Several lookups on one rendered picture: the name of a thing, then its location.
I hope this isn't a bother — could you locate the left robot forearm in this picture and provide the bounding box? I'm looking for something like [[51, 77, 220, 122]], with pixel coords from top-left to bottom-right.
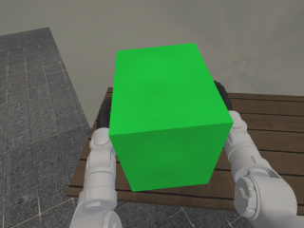
[[69, 127, 118, 227]]

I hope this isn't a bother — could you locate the right robot forearm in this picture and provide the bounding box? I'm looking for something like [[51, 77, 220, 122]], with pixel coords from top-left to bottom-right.
[[223, 110, 297, 213]]

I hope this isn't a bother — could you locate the table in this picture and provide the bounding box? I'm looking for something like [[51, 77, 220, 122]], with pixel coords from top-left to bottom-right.
[[66, 86, 304, 217]]

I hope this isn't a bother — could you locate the right robot hand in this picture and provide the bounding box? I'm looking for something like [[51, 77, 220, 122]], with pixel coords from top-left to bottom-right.
[[214, 81, 234, 111]]

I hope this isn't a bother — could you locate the left robot hand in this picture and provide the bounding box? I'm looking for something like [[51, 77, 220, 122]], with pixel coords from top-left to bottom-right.
[[96, 97, 112, 129]]

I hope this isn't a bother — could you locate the carton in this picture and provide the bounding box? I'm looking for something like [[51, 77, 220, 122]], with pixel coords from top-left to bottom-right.
[[108, 43, 234, 192]]

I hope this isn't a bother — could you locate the right robot upper arm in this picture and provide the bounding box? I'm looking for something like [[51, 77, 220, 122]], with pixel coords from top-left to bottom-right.
[[234, 175, 304, 228]]

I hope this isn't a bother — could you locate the left robot upper arm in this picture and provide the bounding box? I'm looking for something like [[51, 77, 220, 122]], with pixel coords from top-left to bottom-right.
[[69, 210, 123, 228]]

